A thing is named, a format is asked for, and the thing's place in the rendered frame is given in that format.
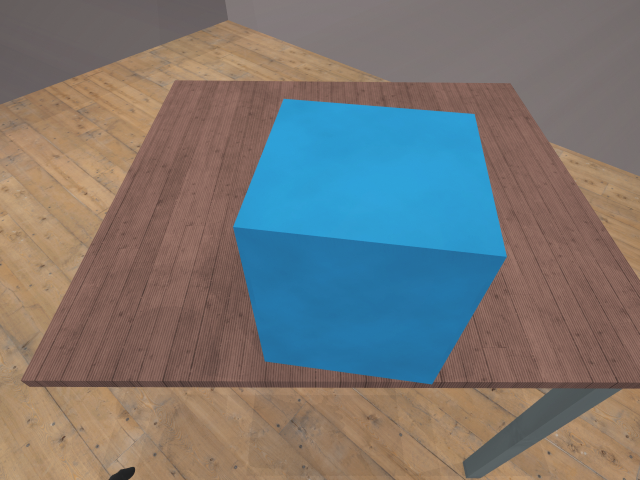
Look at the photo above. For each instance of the carton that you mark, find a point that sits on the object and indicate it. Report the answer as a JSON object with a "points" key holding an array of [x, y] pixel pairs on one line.
{"points": [[368, 237]]}

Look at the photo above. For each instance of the table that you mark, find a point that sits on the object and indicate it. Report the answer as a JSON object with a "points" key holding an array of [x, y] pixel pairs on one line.
{"points": [[160, 298]]}

